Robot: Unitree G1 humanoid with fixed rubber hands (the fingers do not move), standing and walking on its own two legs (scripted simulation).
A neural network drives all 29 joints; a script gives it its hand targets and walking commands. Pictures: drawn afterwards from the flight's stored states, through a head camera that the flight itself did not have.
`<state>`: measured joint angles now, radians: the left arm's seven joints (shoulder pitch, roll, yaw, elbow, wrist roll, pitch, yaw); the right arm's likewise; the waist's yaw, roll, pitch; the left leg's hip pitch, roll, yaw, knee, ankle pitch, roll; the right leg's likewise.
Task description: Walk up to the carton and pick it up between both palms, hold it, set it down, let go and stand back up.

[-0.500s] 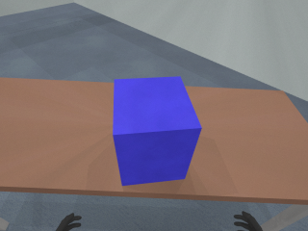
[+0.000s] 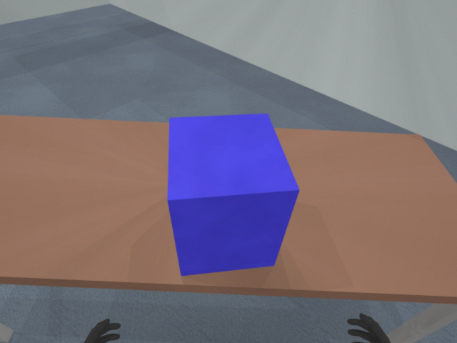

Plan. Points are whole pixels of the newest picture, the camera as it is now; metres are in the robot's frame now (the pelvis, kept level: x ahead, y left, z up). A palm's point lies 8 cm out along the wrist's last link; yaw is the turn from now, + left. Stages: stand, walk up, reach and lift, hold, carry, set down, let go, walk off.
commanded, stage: stand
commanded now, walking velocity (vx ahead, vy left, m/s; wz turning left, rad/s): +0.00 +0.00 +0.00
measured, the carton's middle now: (224, 195) +0.41 +0.03 +0.03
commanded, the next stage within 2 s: none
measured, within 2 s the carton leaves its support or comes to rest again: neither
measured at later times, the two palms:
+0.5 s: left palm out of the picture +0.12 +0.25 -0.09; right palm out of the picture +0.13 -0.25 -0.07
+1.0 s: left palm out of the picture +0.11 +0.25 -0.09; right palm out of the picture +0.13 -0.25 -0.07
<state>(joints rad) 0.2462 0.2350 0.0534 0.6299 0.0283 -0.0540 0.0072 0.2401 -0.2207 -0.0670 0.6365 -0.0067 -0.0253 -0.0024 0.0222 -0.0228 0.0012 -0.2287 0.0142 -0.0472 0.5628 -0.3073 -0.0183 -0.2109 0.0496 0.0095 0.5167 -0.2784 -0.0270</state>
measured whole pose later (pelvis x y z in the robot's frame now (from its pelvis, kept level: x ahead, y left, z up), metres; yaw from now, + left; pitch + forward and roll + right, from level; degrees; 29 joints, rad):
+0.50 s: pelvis +0.00 +0.00 +0.00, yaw +0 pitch -2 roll -1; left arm 0.25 0.24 0.05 0.64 0.03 -0.06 0.00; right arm 0.24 -0.22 -0.07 0.64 -0.01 -0.03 0.00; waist 0.02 -0.02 0.00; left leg -0.23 0.01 -0.05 0.56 -0.30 -0.02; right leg -0.21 0.05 0.01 0.52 -0.27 -0.03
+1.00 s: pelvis -0.01 +0.00 +0.00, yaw +0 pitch -3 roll -1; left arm 0.25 0.24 0.05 0.66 0.02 -0.05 0.00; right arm 0.24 -0.22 -0.07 0.64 -0.01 -0.03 0.00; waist 0.02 -0.02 0.00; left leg -0.23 0.01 -0.05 0.56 -0.29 -0.02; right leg -0.21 0.05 0.01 0.52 -0.26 -0.03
